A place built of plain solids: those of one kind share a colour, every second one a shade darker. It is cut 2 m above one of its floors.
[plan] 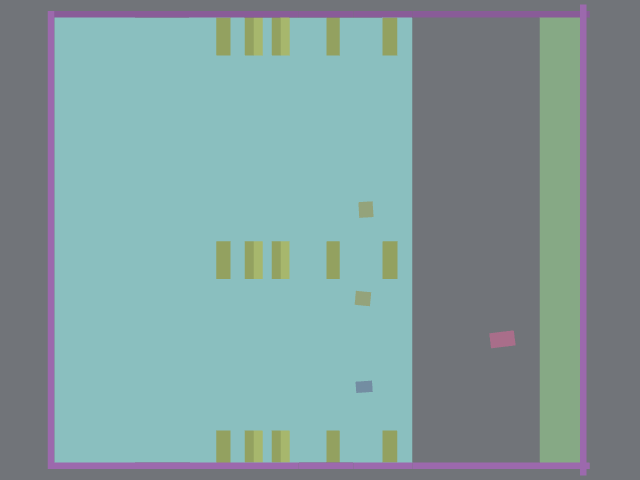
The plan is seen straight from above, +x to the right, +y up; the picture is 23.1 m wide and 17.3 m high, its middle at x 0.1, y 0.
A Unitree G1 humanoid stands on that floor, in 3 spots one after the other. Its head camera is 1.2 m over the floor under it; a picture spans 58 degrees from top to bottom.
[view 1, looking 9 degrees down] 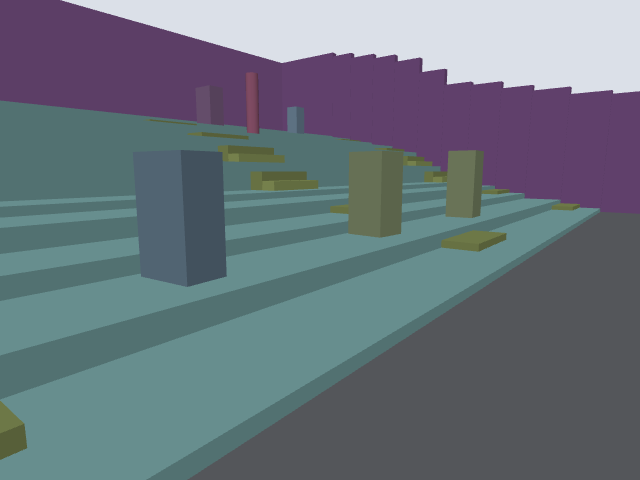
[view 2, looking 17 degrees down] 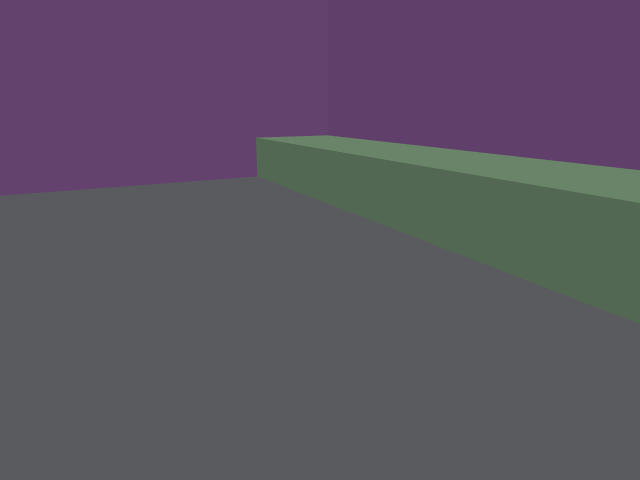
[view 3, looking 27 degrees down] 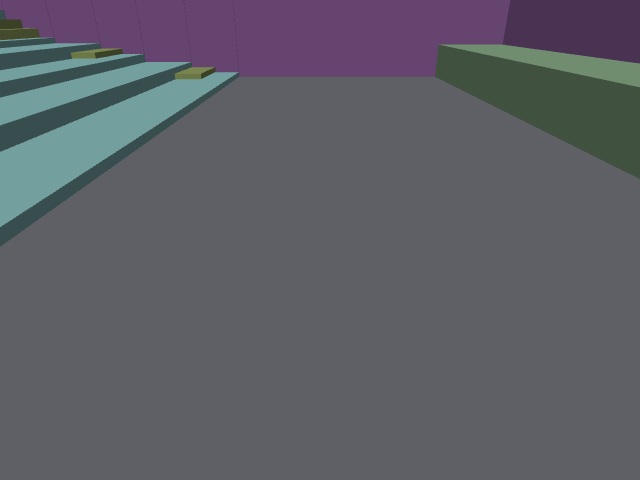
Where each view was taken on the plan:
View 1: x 4.79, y -7.39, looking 128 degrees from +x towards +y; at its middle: floor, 5.61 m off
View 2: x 5.32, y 0.51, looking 62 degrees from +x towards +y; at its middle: ground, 4.10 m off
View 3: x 5.32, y -2.77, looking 90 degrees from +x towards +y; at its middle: ground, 2.64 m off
